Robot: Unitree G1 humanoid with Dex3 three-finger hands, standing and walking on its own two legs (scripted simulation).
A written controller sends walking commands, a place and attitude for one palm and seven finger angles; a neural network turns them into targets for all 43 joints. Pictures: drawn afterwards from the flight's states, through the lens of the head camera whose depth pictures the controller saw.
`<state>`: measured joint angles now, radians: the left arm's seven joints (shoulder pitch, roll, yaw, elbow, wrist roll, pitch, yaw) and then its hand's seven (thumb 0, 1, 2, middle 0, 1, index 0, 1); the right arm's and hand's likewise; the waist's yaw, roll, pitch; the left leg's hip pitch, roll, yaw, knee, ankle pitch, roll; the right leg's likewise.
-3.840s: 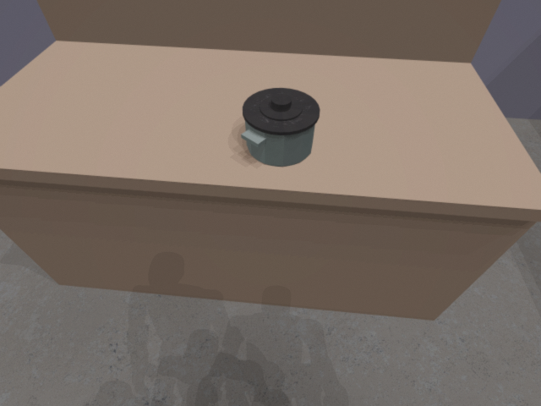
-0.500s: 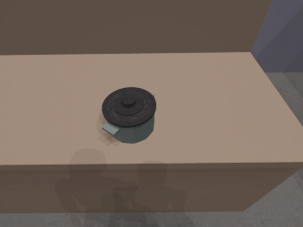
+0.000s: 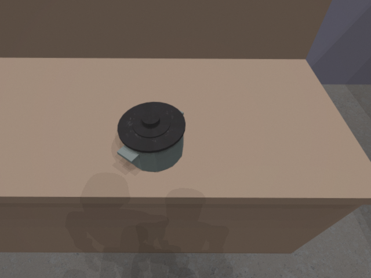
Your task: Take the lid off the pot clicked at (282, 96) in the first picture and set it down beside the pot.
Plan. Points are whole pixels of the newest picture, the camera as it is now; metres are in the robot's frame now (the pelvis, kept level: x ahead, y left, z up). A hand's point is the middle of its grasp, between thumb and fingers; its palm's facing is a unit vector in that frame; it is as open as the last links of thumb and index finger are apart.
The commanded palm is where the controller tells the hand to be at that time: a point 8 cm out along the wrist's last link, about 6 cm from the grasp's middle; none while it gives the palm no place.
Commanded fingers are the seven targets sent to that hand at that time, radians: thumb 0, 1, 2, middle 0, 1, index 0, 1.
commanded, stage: lift the closed hand beside the body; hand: left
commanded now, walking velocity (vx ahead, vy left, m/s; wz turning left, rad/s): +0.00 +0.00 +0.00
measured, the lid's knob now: (150, 119) +0.48 +0.12 +0.06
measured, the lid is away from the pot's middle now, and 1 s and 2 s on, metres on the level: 0.00 0.00 0.00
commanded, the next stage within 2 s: raise the hand higher, near the body in 0.62 s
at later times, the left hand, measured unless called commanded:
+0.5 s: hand out of the picture +0.09 +0.22 -0.05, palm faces +0.26 -0.93 -0.24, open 3.6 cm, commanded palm +0.05 +0.27 -0.02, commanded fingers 0.00 0.90 0.90 -1.30 -1.50 -1.30 -1.50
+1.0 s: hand out of the picture +0.11 +0.27 +0.01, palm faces +0.28 -0.88 -0.38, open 3.1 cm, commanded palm +0.06 +0.31 +0.04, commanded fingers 0.00 0.90 0.90 -1.30 -1.50 -1.30 -1.50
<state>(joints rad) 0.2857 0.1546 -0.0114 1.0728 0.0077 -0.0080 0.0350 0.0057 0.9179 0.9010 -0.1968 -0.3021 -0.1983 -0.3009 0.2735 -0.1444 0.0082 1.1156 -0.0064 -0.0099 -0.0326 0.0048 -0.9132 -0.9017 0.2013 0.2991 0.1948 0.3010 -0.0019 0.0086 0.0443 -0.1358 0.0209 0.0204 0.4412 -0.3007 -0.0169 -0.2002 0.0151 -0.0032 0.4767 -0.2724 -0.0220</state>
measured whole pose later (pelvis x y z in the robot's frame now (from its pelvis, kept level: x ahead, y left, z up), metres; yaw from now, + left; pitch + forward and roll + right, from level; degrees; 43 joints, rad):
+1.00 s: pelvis -0.02 +0.04 -0.01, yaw +2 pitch -2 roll -1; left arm 0.66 0.25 0.13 -0.17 0.00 -0.05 0.09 0.01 0.90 0.90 -1.29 -1.50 -1.29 -1.50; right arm 0.23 -0.20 0.00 0.64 0.02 -0.17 -0.07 0.01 -0.90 -0.90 0.21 0.30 0.20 0.30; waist 0.04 0.04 0.01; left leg -0.19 -0.03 0.01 0.55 -0.33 0.04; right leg -0.21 -0.04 -0.02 0.52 -0.28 0.03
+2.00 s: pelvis -0.01 +0.02 +0.00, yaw +2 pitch +2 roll +0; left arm 0.48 0.65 0.12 -0.36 0.73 0.06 -0.17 0.00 0.52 1.08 -1.16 -1.09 -1.16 -1.09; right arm 0.12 -0.31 0.00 0.55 0.04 0.08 -0.03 0.01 -0.90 -0.90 0.20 0.30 0.20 0.30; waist 0.07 0.14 -0.03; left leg -0.22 -0.01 -0.01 0.49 -0.29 0.02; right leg -0.25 -0.02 -0.03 0.47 -0.25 0.01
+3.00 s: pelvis -0.04 +0.03 +0.00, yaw +3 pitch +0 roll +0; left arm -0.21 0.62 -0.08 -0.01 0.79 0.15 -0.34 0.00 -0.31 1.43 -0.83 -0.09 -0.83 -0.08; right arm 0.12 -0.29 0.03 0.57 0.06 0.10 0.00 0.01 -0.90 -0.90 0.20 0.30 0.20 0.30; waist 0.04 0.12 0.01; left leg -0.21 -0.04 0.00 0.43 -0.22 0.04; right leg -0.24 -0.05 -0.03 0.44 -0.20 0.02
